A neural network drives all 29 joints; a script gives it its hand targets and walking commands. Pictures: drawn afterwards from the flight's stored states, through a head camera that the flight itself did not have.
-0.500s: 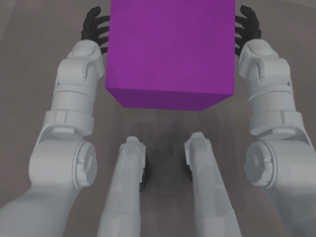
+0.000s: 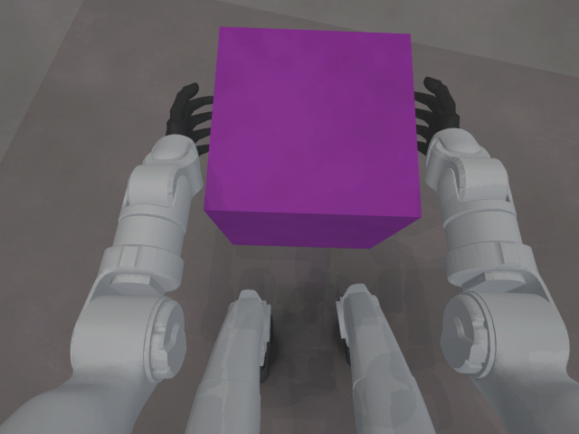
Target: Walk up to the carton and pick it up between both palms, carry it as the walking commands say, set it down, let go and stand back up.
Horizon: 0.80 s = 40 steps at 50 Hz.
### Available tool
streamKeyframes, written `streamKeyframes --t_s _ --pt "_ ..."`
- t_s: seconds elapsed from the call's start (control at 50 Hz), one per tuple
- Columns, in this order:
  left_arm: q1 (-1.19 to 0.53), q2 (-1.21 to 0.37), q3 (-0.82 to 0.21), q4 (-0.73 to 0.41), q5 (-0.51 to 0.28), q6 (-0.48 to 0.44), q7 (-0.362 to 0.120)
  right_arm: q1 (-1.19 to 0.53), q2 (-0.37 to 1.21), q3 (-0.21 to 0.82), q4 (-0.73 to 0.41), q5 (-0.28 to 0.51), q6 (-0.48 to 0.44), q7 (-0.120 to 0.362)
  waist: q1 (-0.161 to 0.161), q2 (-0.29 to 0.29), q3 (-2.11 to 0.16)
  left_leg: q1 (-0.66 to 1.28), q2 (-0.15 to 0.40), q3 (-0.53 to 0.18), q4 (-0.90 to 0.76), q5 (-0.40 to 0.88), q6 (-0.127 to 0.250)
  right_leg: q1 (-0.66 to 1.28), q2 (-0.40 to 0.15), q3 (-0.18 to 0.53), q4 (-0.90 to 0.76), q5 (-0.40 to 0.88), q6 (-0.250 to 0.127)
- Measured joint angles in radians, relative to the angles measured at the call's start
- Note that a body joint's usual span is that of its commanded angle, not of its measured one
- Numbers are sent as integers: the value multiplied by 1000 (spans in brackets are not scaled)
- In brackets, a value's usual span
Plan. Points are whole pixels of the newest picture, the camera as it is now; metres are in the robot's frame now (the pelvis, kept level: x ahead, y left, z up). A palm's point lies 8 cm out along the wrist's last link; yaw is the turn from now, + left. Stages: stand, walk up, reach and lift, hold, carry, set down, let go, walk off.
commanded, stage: reach and lift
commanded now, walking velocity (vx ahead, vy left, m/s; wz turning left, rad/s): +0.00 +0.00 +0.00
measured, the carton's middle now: (307, 156) +0.48 -0.02 -0.09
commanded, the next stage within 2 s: none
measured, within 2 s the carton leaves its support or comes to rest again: neither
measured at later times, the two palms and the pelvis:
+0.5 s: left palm (152, 122) +0.44 +0.13 +0.09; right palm (497, 109) +0.43 -0.19 +0.09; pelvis +0.04 +0.00 +0.05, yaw +0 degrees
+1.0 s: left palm (132, 104) +0.43 +0.13 +0.14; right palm (539, 93) +0.42 -0.20 +0.14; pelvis +0.12 +0.00 +0.09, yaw +0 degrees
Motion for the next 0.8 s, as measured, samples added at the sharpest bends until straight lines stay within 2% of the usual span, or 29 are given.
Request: streamKeyframes --t_s 0.22,0.34,0.44,0.5,0.54,0.62,0.72,0.8 --pt "72 -27 0 -24 8 -9 4 71 18 0 -18 -3 -12 7 0 1 -5 149 9 -1 -123 36 0 152 0 0 -129 41 0" --pt "144 -55 0 -24 26 -9 3 140 37 0 -17 -21 -10 15 0 4 -110 169 14 -2 -185 58 0 173 0 0 -196 65 0" --pt "238 -104 47 -10 62 -7 -12 227 70 0 -17 -74 11 29 0 6 -290 164 16 -3 -227 59 3 170 0 0 -242 68 0" --pt "262 -132 113 32 125 -5 -41 245 107 -55 19 -144 19 48 -3 7 -407 164 16 -5 -252 52 7 171 0 0 -270 66 0" --pt "262 -144 145 38 171 -1 -57 246 130 -97 26 -191 18 61 -3 7 -439 182 16 -7 -272 52 9 190 0 0 -291 66 0" --pt "266 -148 147 38 204 17 -66 262 148 -122 26 -235 18 76 -4 9 -450 251 17 -10 -322 57 9 260 -1 0 -340 68 0" --pt "342 -172 147 38 214 40 -67 359 172 -122 14 -242 32 80 -4 13 -485 349 20 -10 -418 71 7 359 -6 0 -436 80 -5" --pt "477 -207 97 -14 214 58 -68 494 194 -109 -78 -214 89 83 -4 15 -541 432 22 -9 -500 78 9 442 -12 0 -517 86 -7"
